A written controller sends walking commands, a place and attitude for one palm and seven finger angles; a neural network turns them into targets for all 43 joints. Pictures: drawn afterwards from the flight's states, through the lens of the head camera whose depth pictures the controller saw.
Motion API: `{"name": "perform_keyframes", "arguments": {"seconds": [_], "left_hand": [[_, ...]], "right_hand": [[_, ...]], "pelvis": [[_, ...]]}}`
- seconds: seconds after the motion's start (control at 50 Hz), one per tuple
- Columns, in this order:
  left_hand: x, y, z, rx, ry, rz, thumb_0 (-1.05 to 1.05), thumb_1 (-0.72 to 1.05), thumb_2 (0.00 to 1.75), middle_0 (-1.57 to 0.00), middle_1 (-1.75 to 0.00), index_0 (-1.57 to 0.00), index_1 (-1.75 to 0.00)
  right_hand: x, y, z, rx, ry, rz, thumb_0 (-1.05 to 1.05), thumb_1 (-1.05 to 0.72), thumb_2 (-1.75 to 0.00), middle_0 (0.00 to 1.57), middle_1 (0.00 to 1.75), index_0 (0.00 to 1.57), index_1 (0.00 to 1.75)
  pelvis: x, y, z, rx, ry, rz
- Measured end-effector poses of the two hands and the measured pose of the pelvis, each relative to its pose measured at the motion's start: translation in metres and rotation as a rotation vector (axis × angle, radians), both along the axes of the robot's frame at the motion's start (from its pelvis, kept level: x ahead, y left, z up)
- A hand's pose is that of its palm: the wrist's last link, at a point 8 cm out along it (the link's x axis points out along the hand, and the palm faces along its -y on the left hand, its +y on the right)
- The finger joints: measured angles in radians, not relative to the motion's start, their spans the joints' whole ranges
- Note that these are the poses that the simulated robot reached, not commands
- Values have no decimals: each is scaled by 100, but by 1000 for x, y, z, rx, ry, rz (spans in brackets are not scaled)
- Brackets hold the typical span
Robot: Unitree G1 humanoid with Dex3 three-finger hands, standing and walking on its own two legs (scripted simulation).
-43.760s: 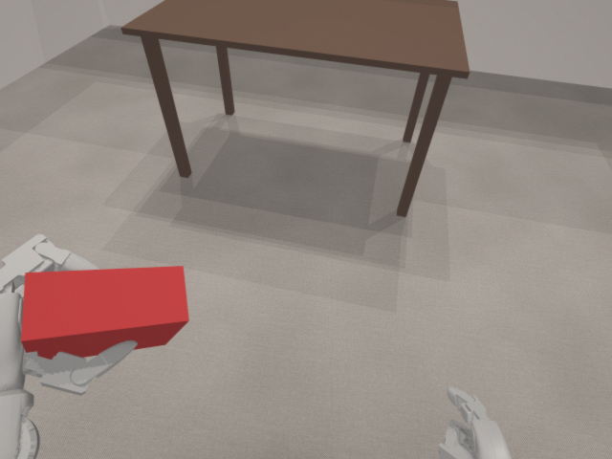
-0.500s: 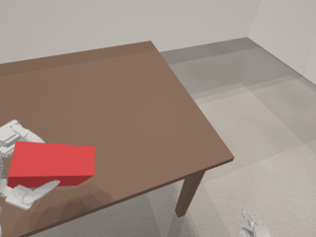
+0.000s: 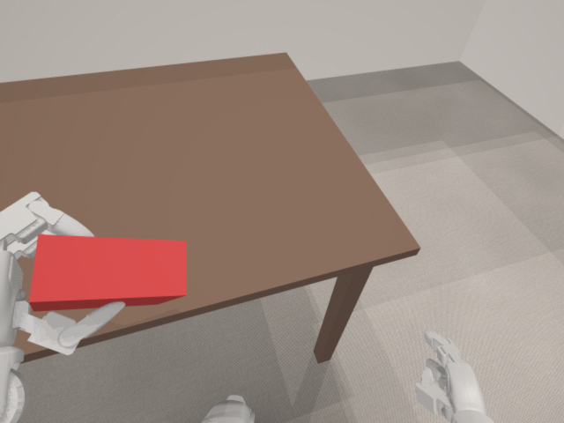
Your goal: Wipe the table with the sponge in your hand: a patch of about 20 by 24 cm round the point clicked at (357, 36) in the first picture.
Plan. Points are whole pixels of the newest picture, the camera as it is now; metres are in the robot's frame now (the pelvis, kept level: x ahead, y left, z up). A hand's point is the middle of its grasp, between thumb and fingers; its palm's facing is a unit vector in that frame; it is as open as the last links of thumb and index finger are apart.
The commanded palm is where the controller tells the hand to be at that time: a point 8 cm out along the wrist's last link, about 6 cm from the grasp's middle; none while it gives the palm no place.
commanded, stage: step back with the hand held close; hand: left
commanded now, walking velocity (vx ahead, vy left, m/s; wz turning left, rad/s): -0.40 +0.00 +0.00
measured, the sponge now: (131, 276) +0.24 +0.19 +0.15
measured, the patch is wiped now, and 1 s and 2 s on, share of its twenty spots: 0.95 0.95 0.95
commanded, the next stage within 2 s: stop stepping back and stand still in 0.44 s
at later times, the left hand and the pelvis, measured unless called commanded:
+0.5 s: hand (37, 393) +0.12 +0.21 +0.17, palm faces +0.33 -0.85 -0.40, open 9.8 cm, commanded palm +0.04 +0.26 +0.20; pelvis -0.11 -0.02 +0.01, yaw +2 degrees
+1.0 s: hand out of the picture -0.02 +0.15 +0.17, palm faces +0.30 -0.87 -0.39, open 9.8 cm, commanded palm -0.07 +0.20 +0.20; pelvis -0.24 -0.07 +0.01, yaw -2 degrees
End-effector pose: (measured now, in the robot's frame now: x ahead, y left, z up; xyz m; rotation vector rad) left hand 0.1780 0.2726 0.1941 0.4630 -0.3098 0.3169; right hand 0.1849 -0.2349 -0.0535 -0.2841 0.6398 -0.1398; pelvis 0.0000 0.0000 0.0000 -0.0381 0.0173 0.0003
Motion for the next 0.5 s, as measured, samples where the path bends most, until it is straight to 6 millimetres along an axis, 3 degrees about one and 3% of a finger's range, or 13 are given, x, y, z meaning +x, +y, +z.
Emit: {"name": "perform_keyframes", "arguments": {"seconds": [0.18, 0.3, 0.42, 0.5], "left_hand": [[-29, -1, 6, 106, -44, 8, -2, -52, 108, -75, -137, -79, -137], [-60, -24, 12, 41, -48, 20, -2, -52, 108, -75, -137, -79, -137], [-82, -30, 6, -20, 27, -11, -2, -52, 108, -75, -137, -79, -137], [-99, -20, -5, 6, 40, -20, -2, -52, 108, -75, -137, -79, -137]], "right_hand": [[-51, -6, -19, 28, 51, -20, 1, -91, -90, 21, 30, 21, 30], [-93, -9, -36, 89, 144, -9, 1, -91, -90, 21, 30, 21, 30], [-119, -10, -11, 78, 175, -29, 2, -91, -90, 21, 30, 21, 30], [-122, -14, -4, 32, 92, -20, 2, -91, -90, 21, 30, 21, 30]], "pelvis": [[-29, -10, -10, -12, -13, -2], [-53, -23, -2, -26, -33, 28], [-76, -27, 18, 54, 27, 15], [-108, -22, 7, 47, 62, 31]]}}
